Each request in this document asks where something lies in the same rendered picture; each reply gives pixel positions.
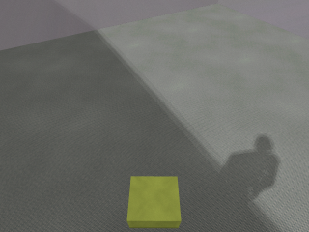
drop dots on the carton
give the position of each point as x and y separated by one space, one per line
154 202

